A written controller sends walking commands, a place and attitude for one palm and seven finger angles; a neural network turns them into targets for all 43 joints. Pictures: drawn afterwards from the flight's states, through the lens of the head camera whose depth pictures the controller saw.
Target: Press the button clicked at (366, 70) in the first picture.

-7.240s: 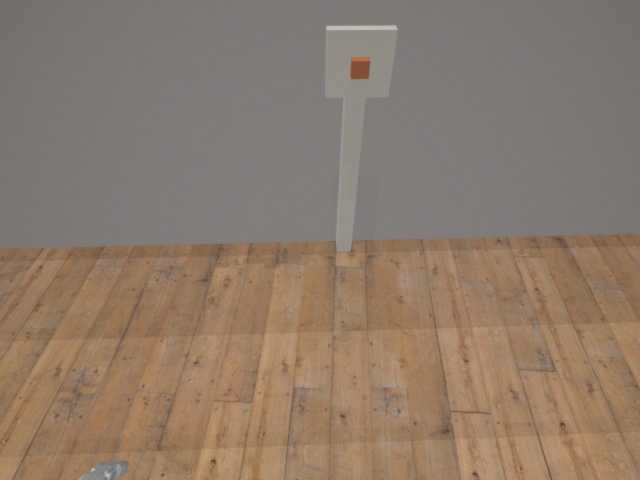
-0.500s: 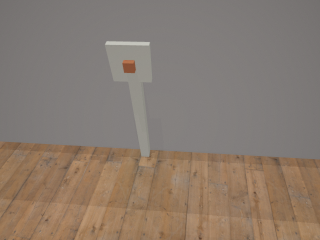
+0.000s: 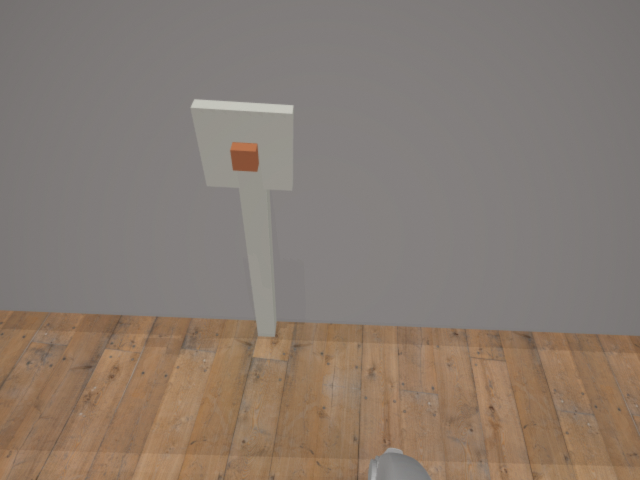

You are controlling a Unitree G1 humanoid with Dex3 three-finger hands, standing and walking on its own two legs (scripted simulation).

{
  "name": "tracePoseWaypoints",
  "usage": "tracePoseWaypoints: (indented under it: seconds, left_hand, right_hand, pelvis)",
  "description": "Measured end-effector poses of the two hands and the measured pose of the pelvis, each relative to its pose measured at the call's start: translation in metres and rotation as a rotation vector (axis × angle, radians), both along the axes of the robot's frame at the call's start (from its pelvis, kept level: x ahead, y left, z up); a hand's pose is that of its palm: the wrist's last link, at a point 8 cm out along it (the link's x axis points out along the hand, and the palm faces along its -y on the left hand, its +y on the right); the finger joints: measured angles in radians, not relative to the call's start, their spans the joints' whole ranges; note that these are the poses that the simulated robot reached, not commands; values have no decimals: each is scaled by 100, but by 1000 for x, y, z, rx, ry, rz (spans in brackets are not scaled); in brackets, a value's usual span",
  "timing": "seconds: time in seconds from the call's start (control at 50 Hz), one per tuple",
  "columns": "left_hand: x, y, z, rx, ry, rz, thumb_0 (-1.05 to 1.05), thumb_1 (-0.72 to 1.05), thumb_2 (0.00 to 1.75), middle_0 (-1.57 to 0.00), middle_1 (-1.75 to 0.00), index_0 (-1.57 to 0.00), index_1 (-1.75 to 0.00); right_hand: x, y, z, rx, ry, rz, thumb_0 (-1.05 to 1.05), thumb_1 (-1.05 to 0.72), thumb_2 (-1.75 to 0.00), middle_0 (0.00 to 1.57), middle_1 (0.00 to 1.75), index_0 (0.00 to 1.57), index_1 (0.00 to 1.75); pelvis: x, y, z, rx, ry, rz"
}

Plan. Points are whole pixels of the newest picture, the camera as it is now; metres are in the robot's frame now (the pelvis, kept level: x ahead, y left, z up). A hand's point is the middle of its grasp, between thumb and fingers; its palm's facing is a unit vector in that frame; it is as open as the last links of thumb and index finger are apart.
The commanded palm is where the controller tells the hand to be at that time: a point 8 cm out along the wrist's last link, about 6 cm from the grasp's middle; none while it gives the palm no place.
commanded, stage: take the last steps up to it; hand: left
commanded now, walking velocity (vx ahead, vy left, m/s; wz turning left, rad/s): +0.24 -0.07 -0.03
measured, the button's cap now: (245, 156) +0.66 +0.18 +0.02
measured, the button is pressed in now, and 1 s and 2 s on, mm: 0 0 0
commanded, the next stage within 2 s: come to a stop and stand still in 0.22 s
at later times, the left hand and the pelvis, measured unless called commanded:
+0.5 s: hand (237, 453) +0.20 +0.13 -0.18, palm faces +0.05 -0.98 -0.19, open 7.2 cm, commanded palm none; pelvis +0.15 -0.05 -0.01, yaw -1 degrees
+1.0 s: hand out of the picture +0.15 +0.13 -0.18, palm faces +0.04 -0.97 -0.26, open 7.4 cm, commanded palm none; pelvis +0.14 -0.06 -0.02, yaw -1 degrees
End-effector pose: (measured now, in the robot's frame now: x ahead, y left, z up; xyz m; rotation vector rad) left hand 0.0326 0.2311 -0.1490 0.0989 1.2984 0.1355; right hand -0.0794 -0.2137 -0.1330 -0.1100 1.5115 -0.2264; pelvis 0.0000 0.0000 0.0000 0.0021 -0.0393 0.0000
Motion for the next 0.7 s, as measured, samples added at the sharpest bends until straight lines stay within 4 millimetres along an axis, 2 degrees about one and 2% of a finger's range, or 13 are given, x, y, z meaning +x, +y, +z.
tracePoseWaypoints:
  seconds: [0.06, 0.12, 0.18, 0.22, 0.26, 0.32, 0.4, 0.46, 0.52, 0.56, 0.62, 0.7]
  left_hand:
    - [57, -10, 2, 16, -52, -54, 1, 91, 90, -20, -30, -20, -30]
    - [114, -27, 3, 34, -107, -109, 1, 91, 90, -20, -30, -20, -30]
    - [160, -44, -2, 56, -190, -126, 1, 91, 90, -20, -30, -20, -30]
    - [173, -53, 0, 57, -214, -113, 1, 91, 90, -20, -30, -20, -30]
    - [175, -60, 3, 53, -202, -97, 1, 91, 90, -20, -30, -20, -30]
    - [170, -67, 6, 52, -161, -60, 0, 92, 90, -20, -30, -20, -30]
    - [166, -59, 10, 72, -127, -26, -2, 95, 90, -20, -30, -21, -30]
    - [159, -56, 6, 59, -83, -13, -1, 95, 90, -20, -30, -21, -30]
    - [151, -53, -6, 34, -37, 9, 0, 94, 90, -20, -30, -20, -30]
    - [146, -51, -11, 20, -4, 26, 0, 93, 90, -20, -30, -20, -30]
    - [135, -51, -12, 12, 38, 39, 0, 92, 90, -20, -30, -20, -30]
    - [117, -51, -9, 26, 88, 42, 1, 92, 90, -20, -30, -20, -30]
  right_hand:
    - [-9, 2, -4, 32, 74, -50, 0, -92, -90, 20, 30, 20, 30]
    - [-8, 0, -11, 63, 140, -93, 1, -91, -90, 20, 30, 20, 30]
    - [5, -11, -24, 94, 191, -113, 1, -91, -90, 20, 30, 20, 30]
    - [27, -23, -30, 95, 182, -103, 1, -91, -90, 20, 30, 20, 30]
    - [61, -36, -31, 83, 130, -79, 1, -91, -90, 20, 30, 20, 30]
    - [123, -54, -29, 56, 7, -32, 1, -91, -90, 20, 30, 20, 30]
    - [202, -66, -21, 24, -153, 30, 1, -91, -90, 20, 30, 19, 30]
    - [248, -69, -16, -10, -233, 67, 1, -93, -90, 20, 30, 19, 30]
    - [279, -67, -14, -32, -289, 91, 1, -94, -90, 20, 30, 19, 30]
    - [292, -61, -9, -34, -301, 105, 1, -94, -90, 20, 30, 19, 30]
    - [306, -52, -5, -25, -311, 125, 1, -93, -90, 20, 30, 19, 30]
    - [317, -47, -9, 2, -322, 134, 0, -93, -90, 20, 30, 20, 30]
  pelvis:
    - [22, -10, -5, 6, 5, -10]
    - [48, -24, -12, 5, 9, -18]
    - [75, -42, -27, 12, 9, -13]
    - [85, -49, -27, -1, 2, -7]
    - [94, -53, -22, -6, 1, -5]
    - [108, -56, -14, -13, 7, 2]
    - [126, -57, -7, -18, 15, 4]
    - [138, -53, -7, -27, 10, -6]
    - [149, -45, -12, -47, -3, -13]
    - [154, -42, -11, -30, -12, -13]
    - [156, -41, -9, -7, -8, -19]
    - [153, -43, -9, 13, 2, -20]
